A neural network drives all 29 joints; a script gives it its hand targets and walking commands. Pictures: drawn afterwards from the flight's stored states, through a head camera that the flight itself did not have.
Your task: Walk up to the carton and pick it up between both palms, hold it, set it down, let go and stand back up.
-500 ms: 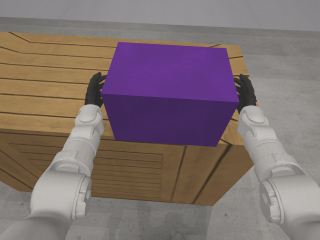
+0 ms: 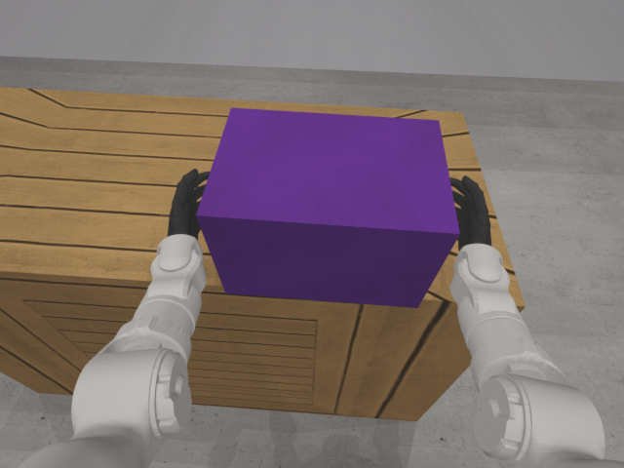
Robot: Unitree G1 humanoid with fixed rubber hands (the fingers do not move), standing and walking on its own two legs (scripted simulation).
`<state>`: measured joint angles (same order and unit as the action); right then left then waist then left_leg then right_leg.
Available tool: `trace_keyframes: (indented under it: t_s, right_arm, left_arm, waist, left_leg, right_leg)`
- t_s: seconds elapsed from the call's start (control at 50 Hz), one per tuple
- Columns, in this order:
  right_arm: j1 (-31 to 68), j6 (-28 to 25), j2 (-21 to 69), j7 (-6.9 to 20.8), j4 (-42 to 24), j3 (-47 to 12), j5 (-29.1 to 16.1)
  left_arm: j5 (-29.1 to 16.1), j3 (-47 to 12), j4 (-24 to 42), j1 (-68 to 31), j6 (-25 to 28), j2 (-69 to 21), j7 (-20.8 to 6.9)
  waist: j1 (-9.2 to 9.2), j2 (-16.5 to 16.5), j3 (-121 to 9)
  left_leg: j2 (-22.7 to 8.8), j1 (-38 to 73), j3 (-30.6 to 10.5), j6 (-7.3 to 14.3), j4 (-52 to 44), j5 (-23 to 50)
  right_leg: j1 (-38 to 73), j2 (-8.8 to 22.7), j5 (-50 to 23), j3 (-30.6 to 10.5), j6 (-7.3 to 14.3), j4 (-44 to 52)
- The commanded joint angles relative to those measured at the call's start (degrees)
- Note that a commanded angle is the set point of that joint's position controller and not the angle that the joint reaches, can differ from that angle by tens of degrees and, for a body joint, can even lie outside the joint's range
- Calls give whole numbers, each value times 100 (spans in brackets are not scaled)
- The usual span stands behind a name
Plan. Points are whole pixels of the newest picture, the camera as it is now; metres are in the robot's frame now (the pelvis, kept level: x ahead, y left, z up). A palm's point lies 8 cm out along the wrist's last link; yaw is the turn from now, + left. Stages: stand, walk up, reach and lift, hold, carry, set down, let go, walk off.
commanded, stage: reach and lift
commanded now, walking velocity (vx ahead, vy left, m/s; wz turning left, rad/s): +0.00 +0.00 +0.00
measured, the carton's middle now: (327, 211) +0.47 +0.00 +0.05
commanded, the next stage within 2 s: none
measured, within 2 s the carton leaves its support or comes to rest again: leaves its support in 0.10 s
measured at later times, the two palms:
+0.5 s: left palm (182, 218) +0.40 +0.19 +0.11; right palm (484, 235) +0.38 -0.19 +0.11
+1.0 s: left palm (161, 200) +0.39 +0.20 +0.15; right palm (487, 215) +0.38 -0.18 +0.14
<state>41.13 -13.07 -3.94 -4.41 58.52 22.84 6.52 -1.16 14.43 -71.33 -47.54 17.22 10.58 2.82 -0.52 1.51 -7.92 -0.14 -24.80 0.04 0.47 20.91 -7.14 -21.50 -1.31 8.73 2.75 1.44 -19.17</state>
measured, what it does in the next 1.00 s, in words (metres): stands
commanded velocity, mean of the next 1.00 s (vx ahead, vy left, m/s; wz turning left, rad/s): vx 0.00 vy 0.00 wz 0.00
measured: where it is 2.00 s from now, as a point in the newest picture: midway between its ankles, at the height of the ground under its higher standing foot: outside the picture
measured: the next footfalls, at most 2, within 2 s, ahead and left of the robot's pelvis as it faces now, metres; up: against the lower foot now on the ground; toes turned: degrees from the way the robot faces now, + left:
none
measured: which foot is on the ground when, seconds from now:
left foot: down 0.00-1.00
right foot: down 0.00-1.00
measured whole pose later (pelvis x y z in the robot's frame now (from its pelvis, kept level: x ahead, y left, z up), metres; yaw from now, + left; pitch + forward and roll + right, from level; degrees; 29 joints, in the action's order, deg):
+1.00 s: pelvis +0.00 -0.01 +0.01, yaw +0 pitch +1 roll +0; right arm 37.7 -9.9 -2.7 -7.1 50.5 19.2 2.8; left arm 6.1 18.7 -45.8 -42.0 -0.2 6.7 2.0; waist 1.1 4.1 -5.0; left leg -0.6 -11.7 1.2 0.1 17.8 -7.1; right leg -8.7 -1.4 8.7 2.9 1.8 -16.3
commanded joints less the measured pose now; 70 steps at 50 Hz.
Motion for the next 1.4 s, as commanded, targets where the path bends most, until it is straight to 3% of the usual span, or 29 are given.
trace_keyframes:
  t_s: [0.0,0.1,0.2,0.28,0.4,0.48,0.7,0.86,0.96,1.08,1.2,1.38]
  right_arm:
    - [3718,-412,2650,1153,-685,-2015,423]
    - [3789,-650,2727,1091,-968,-2243,345]
    - [3833,-954,2786,1005,-1158,-2526,313]
    - [3803,-1045,2634,979,-1001,-2518,354]
    - [3827,-877,2443,1023,-716,-2079,522]
    - [4028,-764,2520,1050,-839,-1826,620]
    - [4175,-520,2578,968,-1209,-1831,606]
    - [3928,-255,2460,828,-1800,-2407,84]
    - [3734,81,2284,781,-2299,-2630,-235]
    - [3653,620,2076,731,-2848,-2604,-440]
    - [3683,979,2069,719,-3389,-2711,-667]
    - [3405,1450,1957,799,-3243,-2456,-595]
  left_arm:
    - [476,-1585,1155,-3967,309,-3178,-1074]
    - [408,-1735,1492,-3906,417,-3366,-1021]
    - [415,-1877,1779,-3861,592,-3485,-976]
    - [550,-1793,1785,-3798,559,-3372,-965]
    - [801,-1418,1608,-3821,183,-3143,-1021]
    - [811,-1340,1739,-4064,-34,-3134,-1030]
    - [766,-1476,2334,-3920,-612,-3292,-1024]
    - [745,-1607,3236,-3383,-1219,-3292,-1076]
    - [829,-1606,3897,-2949,-1836,-3251,-1186]
    - [1013,-1428,4559,-2503,-2739,-3129,-1372]
    - [974,-1580,5660,-2615,-3311,-3095,-1406]
    - [1116,-1546,6078,-2582,-4006,-2991,-1437]
  waist:
    - [16,-421,-3522]
    - [30,-393,-4022]
    - [53,-308,-4387]
    - [113,-236,-4112]
    - [272,-129,-3219]
    - [307,-192,-3162]
    - [189,-342,-3432]
    - [176,-248,-3237]
    - [122,-225,-2652]
    - [75,-216,-1938]
    - [-12,-412,-1969]
    - [-177,-445,-1426]
  left_leg:
    - [-74,2079,217,-379,110,1692]
    - [-56,2241,249,-449,321,2542]
    - [-55,2201,259,-465,360,2895]
    - [-91,2255,281,-451,207,2658]
    - [-136,2211,377,-324,-184,1511]
    - [-106,2096,455,-244,-309,1056]
    - [-21,2247,500,-276,-239,1216]
    - [-16,2688,414,-333,-121,2042]
    - [13,2907,350,-331,-164,2154]
    - [49,2983,357,-264,-296,1763]
    - [107,3132,382,-297,-293,1708]
    - [126,2960,449,-209,-569,523]
  right_leg:
    - [1238,143,-1949,132,-151,-17]
    - [1589,115,-2920,111,-200,-156]
    - [1931,98,-3484,91,-249,-240]
    - [1832,70,-3053,113,-239,-87]
    - [1514,91,-1511,126,-199,262]
    - [1551,137,-1016,106,-190,292]
    - [1785,114,-1188,161,-209,152]
    - [2292,35,-2001,160,-299,147]
    - [2501,24,-2098,170,-336,238]
    - [2555,34,-1725,190,-352,333]
    - [2540,14,-1534,220,-331,326]
    - [2166,85,-291,270,-266,461]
